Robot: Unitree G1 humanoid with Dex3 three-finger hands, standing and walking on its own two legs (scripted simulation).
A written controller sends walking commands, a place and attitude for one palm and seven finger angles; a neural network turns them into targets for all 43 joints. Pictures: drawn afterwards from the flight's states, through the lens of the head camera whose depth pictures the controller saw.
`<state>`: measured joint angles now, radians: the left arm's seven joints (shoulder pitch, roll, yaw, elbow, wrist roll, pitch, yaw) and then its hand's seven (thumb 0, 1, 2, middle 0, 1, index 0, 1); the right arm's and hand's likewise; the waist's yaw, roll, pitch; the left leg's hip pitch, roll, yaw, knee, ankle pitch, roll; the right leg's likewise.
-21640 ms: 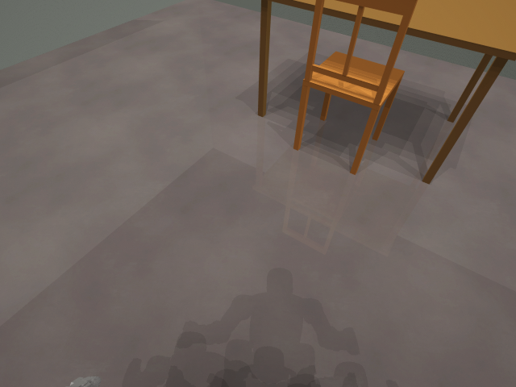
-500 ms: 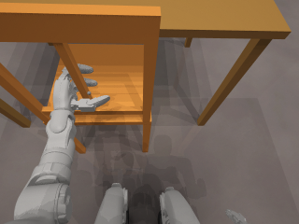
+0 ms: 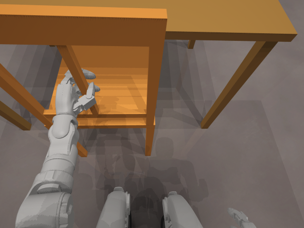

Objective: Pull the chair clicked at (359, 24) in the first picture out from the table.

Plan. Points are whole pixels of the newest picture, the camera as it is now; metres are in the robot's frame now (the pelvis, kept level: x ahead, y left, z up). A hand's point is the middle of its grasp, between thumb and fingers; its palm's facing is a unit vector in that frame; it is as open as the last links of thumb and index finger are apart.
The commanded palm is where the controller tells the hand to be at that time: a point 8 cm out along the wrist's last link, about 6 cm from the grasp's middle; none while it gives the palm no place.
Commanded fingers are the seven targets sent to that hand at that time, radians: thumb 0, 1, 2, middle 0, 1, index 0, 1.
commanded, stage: hook a spindle and tug to test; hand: left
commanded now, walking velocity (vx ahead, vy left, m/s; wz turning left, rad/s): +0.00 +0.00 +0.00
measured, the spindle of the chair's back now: (83, 85) +0.47 +0.18 +0.04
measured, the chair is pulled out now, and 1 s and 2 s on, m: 0.00 0.07 0.15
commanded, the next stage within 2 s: step backward, pulling the chair out in 0.36 s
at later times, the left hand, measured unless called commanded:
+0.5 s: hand (93, 108) +0.41 +0.15 +0.03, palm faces +0.03 -1.00 -0.04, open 5.3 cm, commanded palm +0.38 +0.20 +0.03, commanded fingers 0.00 0.90 0.90 -0.50 -1.45 -0.50 -1.45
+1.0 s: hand (96, 116) +0.38 +0.13 +0.05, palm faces -0.06 -0.99 -0.13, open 5.0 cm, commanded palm +0.35 +0.18 +0.05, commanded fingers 0.00 0.90 0.90 -0.50 -1.45 -0.50 -1.45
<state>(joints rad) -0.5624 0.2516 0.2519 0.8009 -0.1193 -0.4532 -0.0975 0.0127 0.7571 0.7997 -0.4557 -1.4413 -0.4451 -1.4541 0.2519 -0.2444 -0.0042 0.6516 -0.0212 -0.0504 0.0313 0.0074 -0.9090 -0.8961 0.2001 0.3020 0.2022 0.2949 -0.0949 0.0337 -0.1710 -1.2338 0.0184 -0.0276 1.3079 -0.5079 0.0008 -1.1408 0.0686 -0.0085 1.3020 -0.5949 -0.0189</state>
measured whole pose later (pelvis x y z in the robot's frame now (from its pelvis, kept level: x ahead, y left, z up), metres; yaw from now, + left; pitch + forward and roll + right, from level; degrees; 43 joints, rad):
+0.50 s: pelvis +0.02 +0.00 +0.01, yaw +0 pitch +23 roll -1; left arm -0.33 0.20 0.17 0.56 -0.13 -0.42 -0.07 0.01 0.76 0.80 -0.43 -1.41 -0.39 -1.45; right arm 0.22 -0.24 -0.02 0.63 0.00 -0.03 0.02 0.01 -0.91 -0.90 0.20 0.30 0.20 0.29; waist -0.06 0.02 -0.15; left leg -1.13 0.02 -0.02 1.27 -0.53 0.00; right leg -1.05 0.07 0.00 1.27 -0.62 -0.02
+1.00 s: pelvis +0.01 +0.02 +0.11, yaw -4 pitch +9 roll -1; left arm -0.38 0.22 0.07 0.88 -0.09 -0.18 0.05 0.04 0.75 0.78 -0.28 -1.13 -0.50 -1.45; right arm 0.22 -0.23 -0.03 0.64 0.03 0.16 -0.10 0.01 -0.91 -0.90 0.20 0.30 0.20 0.29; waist -0.09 0.01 0.02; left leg -0.54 0.04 0.07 0.63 -0.25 0.02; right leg -0.49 0.06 0.08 0.61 -0.28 0.00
